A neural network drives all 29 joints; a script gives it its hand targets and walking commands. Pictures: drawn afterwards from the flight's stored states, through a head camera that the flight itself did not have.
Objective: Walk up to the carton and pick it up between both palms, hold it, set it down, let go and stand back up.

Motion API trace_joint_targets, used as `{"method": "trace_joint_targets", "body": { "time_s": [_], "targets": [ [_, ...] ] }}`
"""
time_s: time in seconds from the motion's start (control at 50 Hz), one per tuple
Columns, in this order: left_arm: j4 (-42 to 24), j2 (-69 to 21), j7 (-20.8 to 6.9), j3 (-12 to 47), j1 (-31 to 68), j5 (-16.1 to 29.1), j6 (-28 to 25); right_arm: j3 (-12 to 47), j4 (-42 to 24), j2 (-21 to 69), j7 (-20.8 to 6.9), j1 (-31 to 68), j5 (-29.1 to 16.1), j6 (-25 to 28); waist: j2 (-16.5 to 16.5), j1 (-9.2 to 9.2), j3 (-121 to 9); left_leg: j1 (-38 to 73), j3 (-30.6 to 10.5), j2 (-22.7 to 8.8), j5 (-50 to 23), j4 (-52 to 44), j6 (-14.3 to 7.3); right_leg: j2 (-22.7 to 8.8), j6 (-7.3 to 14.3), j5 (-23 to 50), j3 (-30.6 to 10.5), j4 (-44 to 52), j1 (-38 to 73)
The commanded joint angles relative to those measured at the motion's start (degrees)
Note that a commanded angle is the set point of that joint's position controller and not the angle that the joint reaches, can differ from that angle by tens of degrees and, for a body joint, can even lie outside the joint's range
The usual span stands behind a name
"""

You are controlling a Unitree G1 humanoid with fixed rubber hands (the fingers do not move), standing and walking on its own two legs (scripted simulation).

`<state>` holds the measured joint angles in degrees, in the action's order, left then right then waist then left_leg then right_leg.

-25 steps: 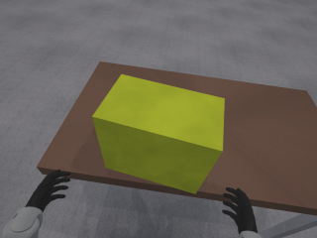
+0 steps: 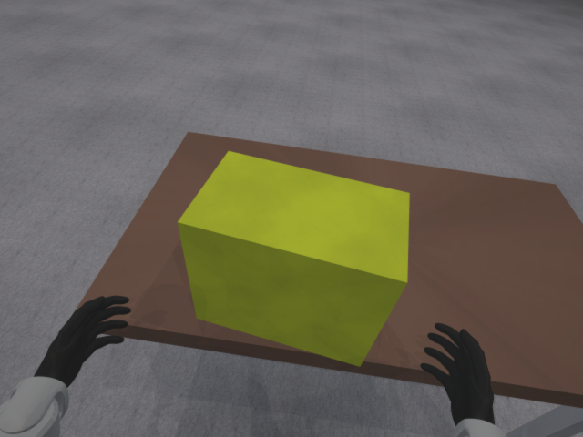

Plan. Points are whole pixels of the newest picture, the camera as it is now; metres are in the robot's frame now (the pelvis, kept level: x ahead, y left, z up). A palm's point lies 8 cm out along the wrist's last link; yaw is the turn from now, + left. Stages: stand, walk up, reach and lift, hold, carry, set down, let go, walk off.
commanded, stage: reach and lift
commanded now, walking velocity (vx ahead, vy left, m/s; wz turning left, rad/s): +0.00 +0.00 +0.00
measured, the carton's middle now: (295, 260) +0.36 +0.00 +0.05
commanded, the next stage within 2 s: none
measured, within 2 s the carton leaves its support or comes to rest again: neither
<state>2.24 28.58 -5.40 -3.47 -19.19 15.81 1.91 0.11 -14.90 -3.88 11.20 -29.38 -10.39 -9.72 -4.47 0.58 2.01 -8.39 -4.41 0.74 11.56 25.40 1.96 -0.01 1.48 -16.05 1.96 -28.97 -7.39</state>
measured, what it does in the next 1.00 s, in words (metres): stands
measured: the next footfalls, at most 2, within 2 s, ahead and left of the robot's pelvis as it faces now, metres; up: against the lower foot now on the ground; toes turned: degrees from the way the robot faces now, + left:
none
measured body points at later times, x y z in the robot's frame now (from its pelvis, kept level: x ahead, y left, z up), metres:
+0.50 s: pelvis +0.01 +0.00 +0.00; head +0.00 +0.02 +0.45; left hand +0.28 +0.26 +0.07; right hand +0.22 -0.21 +0.07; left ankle +0.03 +0.14 -0.74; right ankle +0.00 -0.10 -0.74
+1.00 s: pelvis +0.01 +0.00 +0.00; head +0.00 +0.02 +0.45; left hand +0.35 +0.25 +0.15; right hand +0.29 -0.19 +0.14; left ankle +0.03 +0.14 -0.74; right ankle +0.00 -0.10 -0.74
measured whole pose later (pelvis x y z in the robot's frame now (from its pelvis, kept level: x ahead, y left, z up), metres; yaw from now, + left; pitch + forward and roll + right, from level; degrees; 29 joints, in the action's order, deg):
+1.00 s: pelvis +0.01 +0.00 +0.00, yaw +0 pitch -4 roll +1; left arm 3.0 32.8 -7.5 -3.5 16.5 18.6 30.2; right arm 0.1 -17.6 -12.4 15.4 1.9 -15.9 -33.4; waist -4.5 0.7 1.7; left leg -8.3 -4.4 0.7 11.8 24.2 2.0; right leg -0.1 1.6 -16.5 2.0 -28.2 -7.5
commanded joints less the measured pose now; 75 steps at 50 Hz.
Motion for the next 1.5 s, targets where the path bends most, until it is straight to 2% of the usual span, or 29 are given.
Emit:
{"method": "trace_joint_targets", "body": {
  "time_s": [0.0,0.04,0.08,0.12,0.18,0.24,0.3,0.4,0.56,0.68,0.74,0.8,0.9,0.96,0.98,1.0,1.04,1.08,1.1,1.12,1.22,1.26,1.28,1.34,1.36,1.4,1.42,1.44,1.48],
  "targets": [
    [-17.8,13.4,0.5,-5.2,15.8,8.9,0.3,0.3,-21.0,-5.7,0.8,8.0,-3.2,-3.3,8.8,-3.56,-0.5,0.2,4.9,-1.3,5.4,-7.1,-4.0,-5.1,0.5,-5.6,-10.5,13.6,-2.6],
    [-18.5,14.0,0.6,-6.2,19.6,9.3,2.0,-0.4,-22.5,-6.4,1.0,11.8,-3.2,-5.3,7.8,-4.17,-2.3,0.3,4.8,-1.3,5.9,-6.9,-4.1,-5.4,0.6,-9.9,-11.4,14.6,-3.4],
    [-18.4,14.1,0.6,-4.9,21.9,11.0,3.2,-2.0,-24.0,-5.7,1.1,14.5,-2.4,-7.2,6.9,-2.96,-1.8,-0.7,5.0,-1.2,7.0,-6.3,-4.1,-5.9,0.4,-14.1,-12.4,15.2,-4.1],
    [-19.4,14.6,1.4,-6.0,23.4,10.7,3.9,-2.1,-25.2,-6.2,0.8,14.9,-2.8,-7.6,8.3,-3.98,-4.7,-1.4,5.1,-0.9,6.4,-5.9,-4.2,-5.9,0.2,-12.2,-12.7,13.7,-4.4],
    [-24.8,14.1,2.5,-4.6,25.7,10.9,4.7,-4.9,-28.1,-7.7,1.0,18.0,-2.8,-7.7,9.5,-2.30,-6.6,-2.9,4.3,-1.8,6.6,-6.6,-3.8,-5.2,0.8,-6.7,-11.4,12.0,-1.9],
    [-19.4,13.7,1.1,-5.6,24.6,10.6,7.8,-3.4,-24.7,-7.9,1.8,17.6,-3.6,-10.0,6.6,-1.64,-4.0,-0.7,4.3,-1.4,5.4,-6.6,-4.3,-5.6,-0.4,-3.5,-11.7,12.6,-1.9],
    [-20.0,15.4,0.7,-7.4,26.4,9.7,11.0,-2.3,-25.9,-8.9,2.4,18.9,-5.5,-11.5,7.7,-2.37,-7.4,0.4,4.5,-0.8,1.7,-7.3,-3.8,-5.4,-1.3,4.6,-11.0,11.9,0.7],
    [-18.9,15.3,-0.2,-8.9,31.8,8.4,14.5,-2.7,-22.6,-10.4,3.2,22.6,-5.7,-13.9,7.7,-0.71,-6.6,1.5,4.6,-0.9,-1.5,-7.1,-3.3,-5.6,-2.0,11.7,-10.6,11.7,0.9],
    [-25.5,16.8,0.5,-10.6,36.4,8.6,16.3,-3.4,-25.4,-12.2,3.2,27.2,-8.2,-13.9,8.1,-0.75,-14.2,3.5,4.8,-1.0,-8.6,-6.3,-2.8,-4.9,-2.6,26.1,-9.3,9.0,4.5],
    [-19.6,16.8,-0.7,-10.9,41.9,8.4,20.3,-5.1,-22.1,-12.8,4.3,32.7,-7.9,-16.1,6.6,1.37,-13.9,4.4,4.9,-0.8,-7.2,-6.6,-2.7,-5.4,-3.8,31.4,-9.3,9.5,5.4],
    [-17.0,17.7,-0.8,-10.3,47.0,8.1,21.3,-6.6,-18.0,-13.9,4.0,38.0,-8.5,-17.9,8.0,2.25,-13.4,3.7,4.8,-1.2,-6.5,-7.0,-2.7,-4.9,-2.8,25.1,-9.3,9.6,3.9],
    [-13.6,17.0,-1.4,-10.6,50.1,8.4,22.8,-6.7,-17.9,-14.0,4.5,42.0,-8.6,-18.4,5.8,2.54,-14.2,2.9,5.0,-0.9,-6.5,-7.0,-3.0,-5.1,-3.5,28.2,-9.7,9.5,5.1],
    [-6.4,19.1,-2.6,-10.7,58.7,8.1,25.2,-9.7,-9.9,-16.7,5.0,49.6,-8.2,-21.0,5.2,4.83,-16.1,2.3,4.8,-1.0,-5.3,-7.1,-3.3,-4.9,-3.4,26.9,-9.5,9.7,6.5],
    [-3.8,19.4,-2.7,-9.8,64.0,6.9,25.9,-10.5,-4.1,-17.5,4.8,54.2,-8.3,-22.2,8.2,6.33,-14.3,1.8,4.3,-1.3,-4.6,-7.3,-3.0,-4.4,-2.3,23.6,-9.1,10.0,5.5],
    [-2.9,19.6,-3.0,-9.9,63.9,6.9,25.9,-10.5,-5.3,-17.9,4.4,54.7,-8.6,-22.0,6.8,6.02,-15.0,1.9,4.3,-1.3,-5.0,-7.7,-3.2,-4.3,-2.5,23.3,-9.4,10.4,6.3],
    [-1.6,17.7,-3.4,-8.8,62.5,7.4,26.5,-10.9,-2.4,-17.4,5.0,53.7,-7.9,-22.6,5.7,7.31,-14.1,2.8,4.2,-1.2,-6.2,-7.3,-3.0,-3.8,-2.5,25.6,-8.8,10.2,6.3],
    [-2.8,19.3,-3.3,-9.4,67.4,7.2,26.7,-10.8,-0.7,-18.6,4.9,57.5,-9.3,-22.7,7.3,7.58,-16.0,2.6,4.2,-1.0,-7.3,-7.0,-3.0,-4.2,-2.7,29.3,-9.3,9.6,6.4],
    [-5.5,20.7,-3.2,-10.3,68.6,7.3,27.0,-10.4,-5.0,-18.2,5.5,58.6,-9.4,-21.6,5.6,7.52,-20.9,2.4,4.3,-0.6,-8.6,-6.2,-3.1,-4.3,-3.8,36.0,-9.1,7.9,10.1],
    [-4.5,19.3,-3.1,-8.5,71.1,7.8,27.1,-11.7,-3.1,-19.4,5.1,61.9,-9.4,-21.5,6.5,8.62,-19.7,2.2,4.0,-1.2,-9.2,-6.7,-2.6,-4.1,-3.4,35.9,-8.3,8.2,8.5],
    [-3.6,19.1,-3.0,-9.4,69.4,7.7,27.2,-10.5,-3.7,-19.3,4.9,61.3,-10.4,-21.2,6.0,7.49,-20.2,2.2,4.2,-0.9,-9.0,-6.5,-2.6,-4.2,-3.8,36.1,-8.4,7.8,8.9],
    [3.1,21.5,-3.3,-8.4,77.1,7.5,27.2,-11.4,3.0,-20.3,4.6,67.9,-9.0,-21.7,6.1,9.73,-18.9,-0.9,4.1,-0.6,-4.3,-6.8,-3.2,-4.6,-3.4,33.5,-9.0,8.1,7.9],
    [3.7,22.0,-3.1,-9.1,80.5,7.7,27.6,-11.7,1.9,-20.5,4.7,71.6,-10.2,-21.8,6.2,8.51,-21.4,-1.4,4.5,-0.7,-4.9,-6.4,-3.0,-4.0,-3.1,32.0,-8.6,7.4,9.6],
    [1.3,22.4,-2.8,-8.5,80.9,7.9,27.2,-11.8,0.0,-20.6,4.4,72.2,-10.6,-21.2,6.6,8.58,-24.0,-0.9,4.2,-0.9,-6.4,-6.4,-3.1,-4.0,-3.1,33.6,-8.4,7.3,9.9],
    [7.3,22.2,-2.8,-9.1,82.2,7.6,27.5,-11.0,4.1,-21.2,4.3,74.4,-11.0,-20.8,4.5,9.18,-23.9,-2.0,4.2,-0.6,-6.7,-6.3,-3.1,-4.3,-3.8,39.0,-8.4,6.7,11.1],
    [7.1,21.4,-2.8,-8.8,84.0,6.6,27.9,-11.4,7.1,-21.8,4.4,74.1,-11.0,-21.0,7.5,9.68,-23.0,-1.4,3.9,-0.9,-7.1,-6.9,-2.6,-4.3,-3.8,39.3,-8.0,6.5,9.9],
    [11.7,22.5,-3.0,-9.4,86.3,6.6,27.9,-10.6,7.9,-21.8,4.3,77.7,-10.9,-21.1,4.5,9.54,-23.1,-2.4,3.6,-1.0,-6.0,-6.3,-3.2,-4.3,-3.7,39.1,-7.9,6.3,10.3],
    [13.5,21.2,-3.4,-8.6,84.7,6.2,27.9,-9.5,8.6,-21.7,4.2,77.4,-11.5,-21.2,5.5,8.85,-22.4,-3.0,3.9,-0.9,-5.5,-6.9,-3.1,-4.3,-3.7,38.4,-8.3,6.9,10.7],
    [16.1,22.0,-3.2,-8.6,89.5,6.6,27.4,-10.3,10.8,-22.4,4.0,82.0,-10.8,-21.1,4.1,9.28,-22.1,-4.4,3.9,-0.7,-3.7,-7.1,-3.3,-4.1,-4.0,33.7,-7.7,7.0,9.5],
    [13.1,21.0,-2.8,-6.9,88.9,6.1,26.7,-9.8,11.2,-22.4,3.7,81.2,-10.9,-20.5,5.7,9.61,-23.9,-2.6,3.9,-0.7,-7.0,-6.5,-3.0,-3.9,-3.5,37.2,-8.0,6.6,10.4]
  ]
}}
